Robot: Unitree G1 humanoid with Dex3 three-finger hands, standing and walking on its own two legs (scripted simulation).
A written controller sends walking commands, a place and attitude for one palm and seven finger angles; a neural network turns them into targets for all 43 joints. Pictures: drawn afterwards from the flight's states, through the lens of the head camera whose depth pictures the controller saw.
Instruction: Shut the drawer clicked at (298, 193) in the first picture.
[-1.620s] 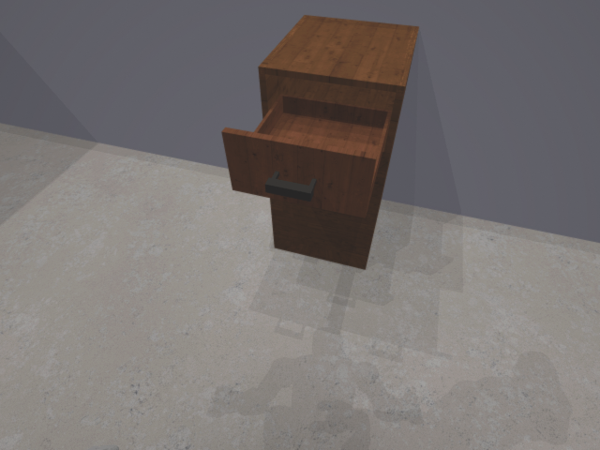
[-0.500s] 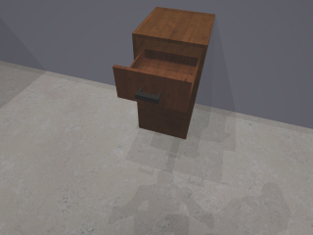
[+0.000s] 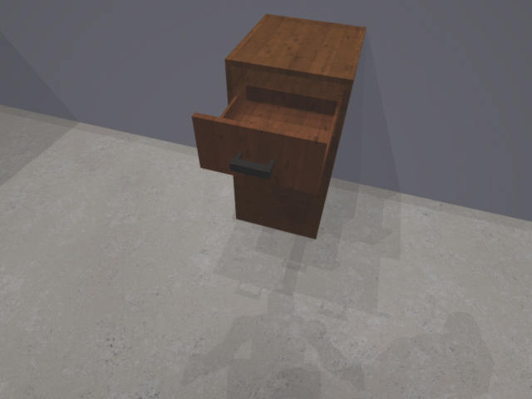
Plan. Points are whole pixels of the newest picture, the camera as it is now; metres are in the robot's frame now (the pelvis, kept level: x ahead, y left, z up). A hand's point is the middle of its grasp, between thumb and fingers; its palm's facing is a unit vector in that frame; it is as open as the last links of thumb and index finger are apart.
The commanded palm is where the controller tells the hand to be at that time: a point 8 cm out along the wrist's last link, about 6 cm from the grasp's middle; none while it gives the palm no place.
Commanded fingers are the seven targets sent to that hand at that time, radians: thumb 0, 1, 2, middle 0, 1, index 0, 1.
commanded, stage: turn to face it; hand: left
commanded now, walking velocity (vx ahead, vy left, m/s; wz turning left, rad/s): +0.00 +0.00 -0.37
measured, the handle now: (253, 163) +0.69 +0.08 -0.09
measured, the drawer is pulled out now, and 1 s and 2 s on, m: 0.30 0.30 0.30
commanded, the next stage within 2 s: take the last steps up to it in 0.52 s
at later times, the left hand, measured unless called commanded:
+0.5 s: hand out of the picture +0.05 +0.18 -0.19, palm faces -0.12 -0.97 -0.21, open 7.4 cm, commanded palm none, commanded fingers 0.00 0.90 0.90 -0.20 -0.30 -0.20 -0.30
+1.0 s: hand out of the picture +0.01 +0.22 -0.20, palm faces -0.12 -0.98 -0.14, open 7.4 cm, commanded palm none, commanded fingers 0.00 0.90 0.90 -0.20 -0.30 -0.20 -0.30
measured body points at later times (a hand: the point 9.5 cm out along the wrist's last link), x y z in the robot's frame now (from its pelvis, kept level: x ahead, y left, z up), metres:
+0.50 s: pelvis -0.02 +0.00 -0.02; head +0.00 +0.00 +0.43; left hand +0.05 +0.24 -0.17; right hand -0.03 -0.25 -0.17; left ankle +0.00 +0.12 -0.75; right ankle +0.00 -0.13 -0.75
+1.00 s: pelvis +0.01 +0.04 -0.01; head +0.01 +0.07 +0.44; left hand +0.02 +0.27 -0.18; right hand +0.02 -0.21 -0.15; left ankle +0.03 +0.13 -0.75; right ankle -0.01 -0.11 -0.74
